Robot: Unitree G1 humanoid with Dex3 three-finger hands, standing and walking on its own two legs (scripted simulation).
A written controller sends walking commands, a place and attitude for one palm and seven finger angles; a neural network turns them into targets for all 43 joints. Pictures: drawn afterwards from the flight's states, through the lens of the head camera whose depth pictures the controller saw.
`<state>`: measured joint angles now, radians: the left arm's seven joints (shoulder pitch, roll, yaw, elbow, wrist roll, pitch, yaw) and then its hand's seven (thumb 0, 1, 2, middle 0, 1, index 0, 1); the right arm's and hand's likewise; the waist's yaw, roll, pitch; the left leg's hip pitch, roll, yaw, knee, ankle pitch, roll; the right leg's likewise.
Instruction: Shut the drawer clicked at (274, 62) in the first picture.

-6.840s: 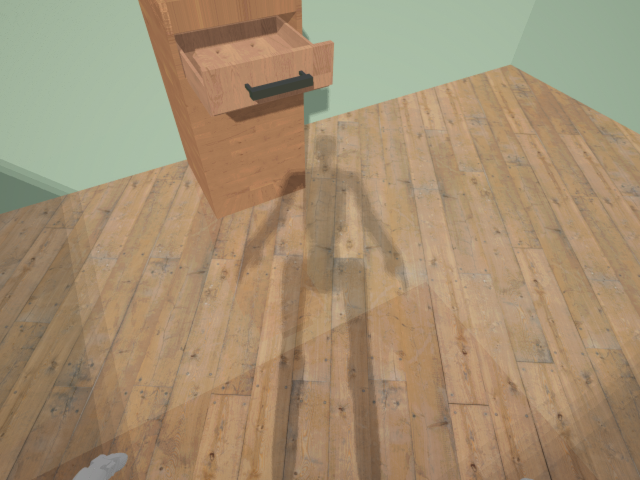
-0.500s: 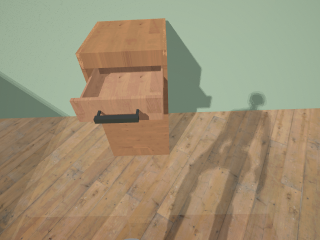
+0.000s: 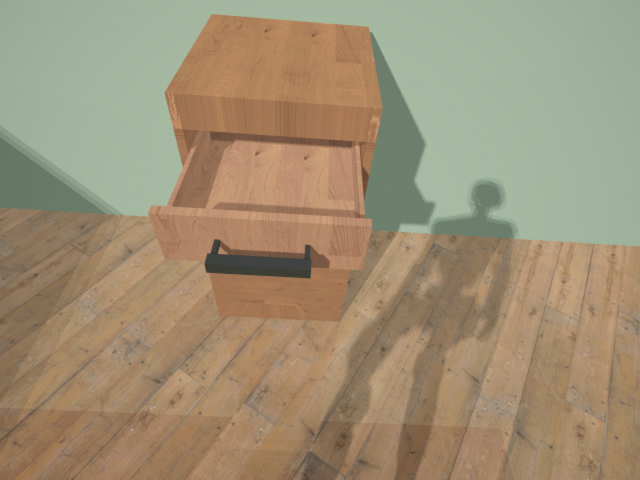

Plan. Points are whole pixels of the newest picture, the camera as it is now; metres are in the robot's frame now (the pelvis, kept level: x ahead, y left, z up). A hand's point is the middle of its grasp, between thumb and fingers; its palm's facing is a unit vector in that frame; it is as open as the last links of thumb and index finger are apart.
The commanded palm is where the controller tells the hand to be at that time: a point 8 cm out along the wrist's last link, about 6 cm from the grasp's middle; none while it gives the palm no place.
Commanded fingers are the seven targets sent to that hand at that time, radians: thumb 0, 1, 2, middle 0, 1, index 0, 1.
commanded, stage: take the last steps up to it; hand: left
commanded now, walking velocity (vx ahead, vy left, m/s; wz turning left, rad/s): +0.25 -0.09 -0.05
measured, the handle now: (260, 256) +0.49 +0.14 -0.07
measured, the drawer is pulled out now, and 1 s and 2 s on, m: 0.25 0.25 0.25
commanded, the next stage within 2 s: come to a stop and stand still in 0.24 s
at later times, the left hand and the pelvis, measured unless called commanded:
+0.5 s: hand (258, 422) +0.23 +0.11 -0.16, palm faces +0.01 -0.97 -0.25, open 7.2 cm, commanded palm none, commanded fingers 0.00 0.90 0.90 -0.20 -0.30 -0.20 -0.30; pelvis +0.14 -0.07 -0.01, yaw -1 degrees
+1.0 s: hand out of the picture +0.12 +0.20 -0.17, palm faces +0.08 -0.95 -0.30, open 7.4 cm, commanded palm none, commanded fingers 0.00 0.90 0.90 -0.20 -0.30 -0.20 -0.30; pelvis +0.09 -0.01 -0.01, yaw -2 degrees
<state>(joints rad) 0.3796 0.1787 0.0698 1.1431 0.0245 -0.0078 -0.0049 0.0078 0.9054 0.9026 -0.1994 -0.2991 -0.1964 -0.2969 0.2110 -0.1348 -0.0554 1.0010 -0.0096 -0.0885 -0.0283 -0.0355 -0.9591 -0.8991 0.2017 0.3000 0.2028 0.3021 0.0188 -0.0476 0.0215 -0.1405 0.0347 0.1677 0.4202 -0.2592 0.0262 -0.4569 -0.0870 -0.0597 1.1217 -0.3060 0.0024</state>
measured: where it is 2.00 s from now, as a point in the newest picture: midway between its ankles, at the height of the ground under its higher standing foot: outside the picture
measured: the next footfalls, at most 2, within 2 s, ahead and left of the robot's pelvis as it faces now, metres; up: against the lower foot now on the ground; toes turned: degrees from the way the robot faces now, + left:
right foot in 0.32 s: +0.26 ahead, -0.15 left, +0.00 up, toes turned -8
left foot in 0.92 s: +0.12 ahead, +0.10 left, +0.00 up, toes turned +3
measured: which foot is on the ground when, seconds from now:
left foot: down 0.00-0.32, up 0.34-0.90, down 0.92-1.00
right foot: up 0.00-0.30, down 0.32-0.96, up 0.98-1.00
